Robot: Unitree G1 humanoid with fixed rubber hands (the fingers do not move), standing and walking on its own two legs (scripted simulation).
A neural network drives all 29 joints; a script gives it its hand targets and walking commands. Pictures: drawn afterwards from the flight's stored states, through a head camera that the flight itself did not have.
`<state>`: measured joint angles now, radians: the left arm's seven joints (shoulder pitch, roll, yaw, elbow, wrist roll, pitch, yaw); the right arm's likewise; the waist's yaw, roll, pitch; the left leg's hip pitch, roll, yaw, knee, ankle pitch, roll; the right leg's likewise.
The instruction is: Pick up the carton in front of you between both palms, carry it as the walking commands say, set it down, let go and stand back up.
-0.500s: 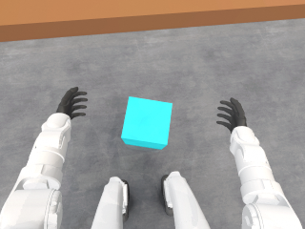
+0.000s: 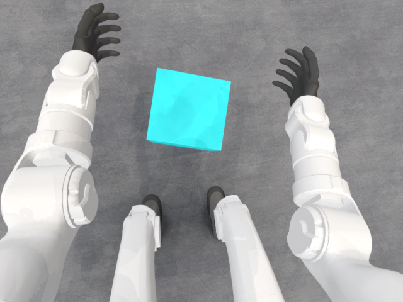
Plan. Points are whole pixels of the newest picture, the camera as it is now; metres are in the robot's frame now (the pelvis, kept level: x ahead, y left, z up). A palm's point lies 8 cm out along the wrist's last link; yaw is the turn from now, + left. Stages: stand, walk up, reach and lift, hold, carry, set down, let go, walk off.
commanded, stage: reach and lift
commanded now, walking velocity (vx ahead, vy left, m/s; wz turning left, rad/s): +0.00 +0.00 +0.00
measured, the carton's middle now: (186, 116) +0.48 -0.04 -0.50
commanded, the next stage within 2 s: none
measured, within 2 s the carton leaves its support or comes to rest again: leaves its support in 1.58 s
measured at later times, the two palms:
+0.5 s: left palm (120, 97) +0.52 +0.15 -0.36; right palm (259, 118) +0.44 -0.23 -0.35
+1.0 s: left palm (129, 102) +0.52 +0.14 -0.43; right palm (245, 115) +0.46 -0.21 -0.43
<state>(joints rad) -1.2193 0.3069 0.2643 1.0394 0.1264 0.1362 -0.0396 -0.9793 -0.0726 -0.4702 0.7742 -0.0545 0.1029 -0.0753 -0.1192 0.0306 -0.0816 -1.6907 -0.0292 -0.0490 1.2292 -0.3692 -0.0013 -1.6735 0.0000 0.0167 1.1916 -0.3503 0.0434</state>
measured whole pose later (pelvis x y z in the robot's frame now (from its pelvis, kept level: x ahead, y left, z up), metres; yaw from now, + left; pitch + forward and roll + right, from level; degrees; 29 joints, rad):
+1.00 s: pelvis -0.04 +0.00 -0.25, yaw -2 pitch +39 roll -3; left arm -1.47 0.43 -0.07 1.18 -0.22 0.04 0.08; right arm -1.34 -0.25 -0.17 1.10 0.25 0.00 -0.15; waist -0.08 -0.03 0.31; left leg -2.30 -0.03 -0.05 2.20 -0.58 -0.02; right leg -2.29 0.03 0.02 2.15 -0.54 0.06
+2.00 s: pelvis -0.05 -0.01 -0.17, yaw +1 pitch +42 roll -2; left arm -1.18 0.11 0.36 0.91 0.19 0.33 0.05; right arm -1.06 0.01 -0.54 0.73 -0.17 0.32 -0.09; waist -0.06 0.01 -0.10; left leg -2.13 -0.13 -0.09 1.91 -0.51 -0.06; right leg -2.12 0.10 0.08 1.88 -0.50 0.09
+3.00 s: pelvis +0.04 -0.01 +0.09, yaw +1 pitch +19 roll +0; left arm -0.41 -0.10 0.28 0.61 0.17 0.31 0.06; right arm -0.41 0.12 -0.33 0.58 -0.16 0.31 -0.06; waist -0.02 0.00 -0.19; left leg -0.89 -0.08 -0.14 0.97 -0.41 -0.03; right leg -0.90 0.08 0.14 0.96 -0.40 0.04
